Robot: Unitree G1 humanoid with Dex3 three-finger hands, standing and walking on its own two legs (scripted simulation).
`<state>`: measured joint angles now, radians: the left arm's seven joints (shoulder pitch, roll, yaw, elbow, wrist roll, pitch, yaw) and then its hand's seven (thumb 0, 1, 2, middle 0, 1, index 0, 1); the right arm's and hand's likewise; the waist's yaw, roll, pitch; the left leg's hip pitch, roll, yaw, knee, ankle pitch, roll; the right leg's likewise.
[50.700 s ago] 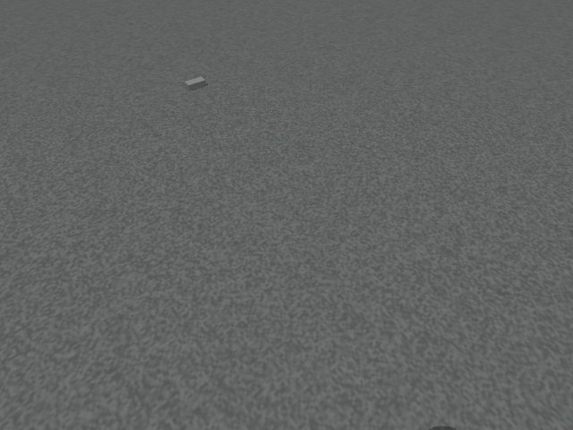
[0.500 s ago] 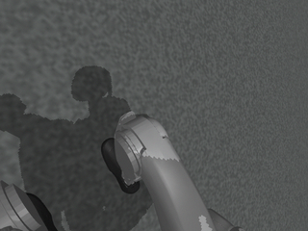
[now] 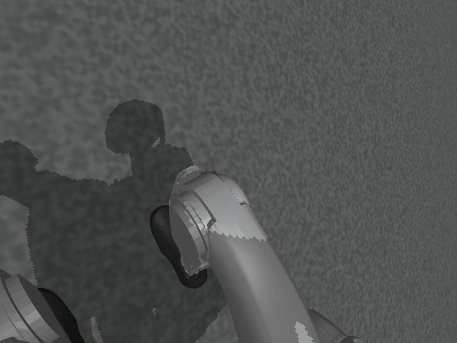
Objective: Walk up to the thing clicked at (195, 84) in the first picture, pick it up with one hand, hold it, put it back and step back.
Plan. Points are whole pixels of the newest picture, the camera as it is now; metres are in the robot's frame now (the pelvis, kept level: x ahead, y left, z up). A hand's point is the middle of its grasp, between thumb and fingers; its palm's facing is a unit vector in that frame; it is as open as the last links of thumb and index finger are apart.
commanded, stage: settle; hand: left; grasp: from above
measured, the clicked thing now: out of the picture +0.49 +0.38 -0.30
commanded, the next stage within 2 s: lift in 0.80 s
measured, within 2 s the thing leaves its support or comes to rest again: leaves its support in 0.24 s
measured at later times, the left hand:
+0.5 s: hand out of the picture +0.48 +0.40 -0.20, palm faces -0.31 -0.26 -0.92, open 9.1 cm
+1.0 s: hand out of the picture +0.48 +0.38 -0.14, palm faces -0.30 -0.25 -0.92, open 9.1 cm
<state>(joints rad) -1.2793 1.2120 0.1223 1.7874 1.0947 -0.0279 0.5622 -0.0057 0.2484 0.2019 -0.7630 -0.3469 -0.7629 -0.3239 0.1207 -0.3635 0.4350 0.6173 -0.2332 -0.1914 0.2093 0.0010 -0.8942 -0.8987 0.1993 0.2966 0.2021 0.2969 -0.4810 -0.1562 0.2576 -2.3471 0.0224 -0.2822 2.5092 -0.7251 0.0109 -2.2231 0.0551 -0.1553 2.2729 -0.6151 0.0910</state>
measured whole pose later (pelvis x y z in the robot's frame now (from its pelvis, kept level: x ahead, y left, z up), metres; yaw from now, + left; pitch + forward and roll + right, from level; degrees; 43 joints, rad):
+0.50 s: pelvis +0.01 +0.00 +0.00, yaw +2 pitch +33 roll -16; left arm -1.18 1.08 0.18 1.55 1.10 0.07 0.39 -0.01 0.22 0.07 -0.88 -0.21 -0.88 -0.19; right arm 0.18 -0.36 0.30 0.63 -0.19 -0.11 0.24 0.00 -0.90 -0.90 0.20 0.30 0.20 0.30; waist -0.41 -0.06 0.12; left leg -2.37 0.01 -0.25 2.48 -0.73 0.01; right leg -2.25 0.03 -0.13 2.28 -0.64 0.06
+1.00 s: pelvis +0.01 -0.02 +0.01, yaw +7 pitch +36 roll -10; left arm -1.15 0.87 0.15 1.41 1.08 0.11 0.28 -0.01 0.21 0.00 -0.93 -0.16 -0.94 -0.14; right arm 0.17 -0.34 0.16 0.61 -0.13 -0.04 0.21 0.00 -0.89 -0.90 0.20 0.30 0.20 0.30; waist -0.33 0.00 0.02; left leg -2.35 0.01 -0.18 2.42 -0.70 -0.02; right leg -2.29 0.01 -0.07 2.30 -0.64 0.05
